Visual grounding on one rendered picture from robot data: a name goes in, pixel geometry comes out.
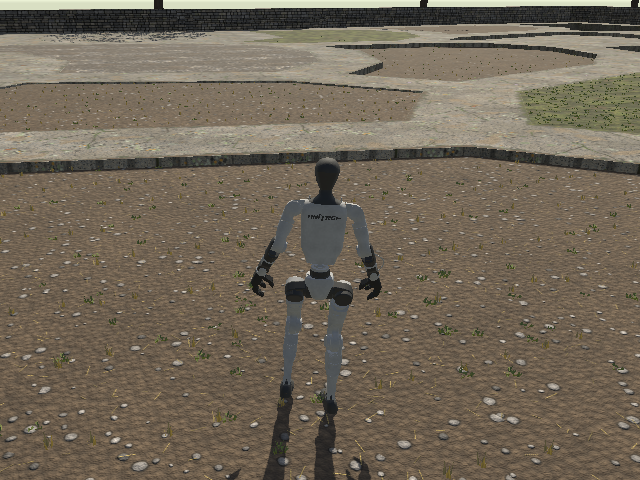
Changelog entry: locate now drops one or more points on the robot right shin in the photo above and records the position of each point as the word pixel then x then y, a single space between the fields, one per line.
pixel 333 362

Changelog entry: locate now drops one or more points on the left robot forearm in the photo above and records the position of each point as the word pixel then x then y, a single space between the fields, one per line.
pixel 267 260

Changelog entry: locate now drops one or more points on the robot left foot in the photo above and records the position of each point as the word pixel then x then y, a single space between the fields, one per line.
pixel 286 390

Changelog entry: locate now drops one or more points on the left robot upper arm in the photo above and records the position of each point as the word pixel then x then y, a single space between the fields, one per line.
pixel 293 208

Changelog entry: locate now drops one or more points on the right robot forearm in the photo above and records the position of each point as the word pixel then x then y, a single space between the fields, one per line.
pixel 371 265

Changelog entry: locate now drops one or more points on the right robot upper arm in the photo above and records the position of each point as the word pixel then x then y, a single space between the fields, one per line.
pixel 355 213

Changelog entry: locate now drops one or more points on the robot right hand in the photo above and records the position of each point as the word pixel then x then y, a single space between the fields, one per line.
pixel 371 284

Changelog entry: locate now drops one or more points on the robot left hand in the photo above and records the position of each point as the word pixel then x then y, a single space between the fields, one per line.
pixel 257 280

